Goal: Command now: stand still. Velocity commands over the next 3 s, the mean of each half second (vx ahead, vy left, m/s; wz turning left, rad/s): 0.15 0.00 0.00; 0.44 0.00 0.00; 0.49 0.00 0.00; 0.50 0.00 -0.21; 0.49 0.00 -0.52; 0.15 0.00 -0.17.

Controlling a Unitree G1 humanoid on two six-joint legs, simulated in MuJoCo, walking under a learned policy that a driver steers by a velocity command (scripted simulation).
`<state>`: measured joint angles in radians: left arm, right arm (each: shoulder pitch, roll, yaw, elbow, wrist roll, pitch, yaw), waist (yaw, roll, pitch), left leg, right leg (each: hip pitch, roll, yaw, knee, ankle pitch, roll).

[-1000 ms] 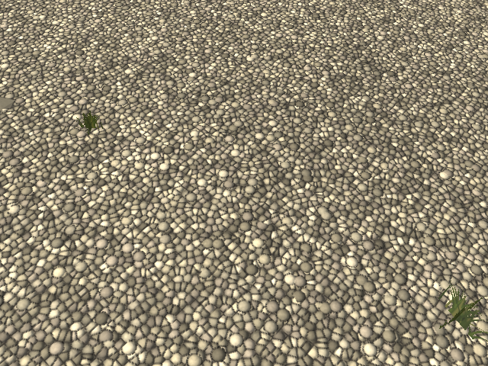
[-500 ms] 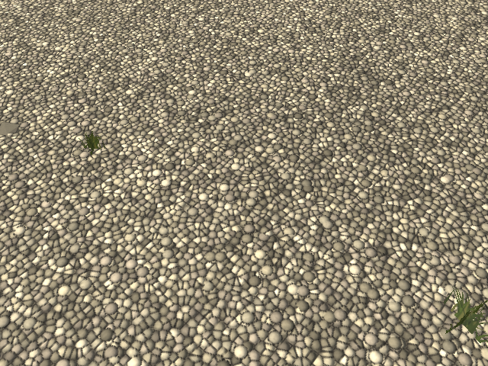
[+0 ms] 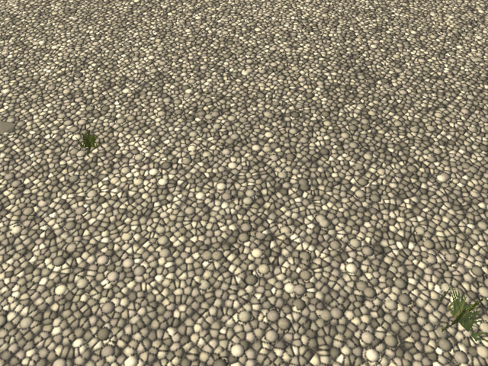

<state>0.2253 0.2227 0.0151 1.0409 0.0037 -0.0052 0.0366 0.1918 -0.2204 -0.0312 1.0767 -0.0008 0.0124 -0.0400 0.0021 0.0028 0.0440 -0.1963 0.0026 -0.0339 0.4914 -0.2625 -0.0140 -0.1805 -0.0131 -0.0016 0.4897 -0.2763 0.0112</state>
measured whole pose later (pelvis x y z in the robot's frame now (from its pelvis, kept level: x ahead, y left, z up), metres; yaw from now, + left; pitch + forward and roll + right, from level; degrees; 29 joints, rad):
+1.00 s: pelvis +0.31 -0.04 +0.00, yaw +0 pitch +0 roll +0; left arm 0.14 0.25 0.04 0.92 0.00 -0.10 -0.04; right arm 0.33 -0.25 -0.03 1.00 0.03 -0.11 -0.01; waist -0.01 0.03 0.04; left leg -0.39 0.05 -0.04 1.23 -0.34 0.05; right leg -0.34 0.05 -0.07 0.48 -0.15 -0.07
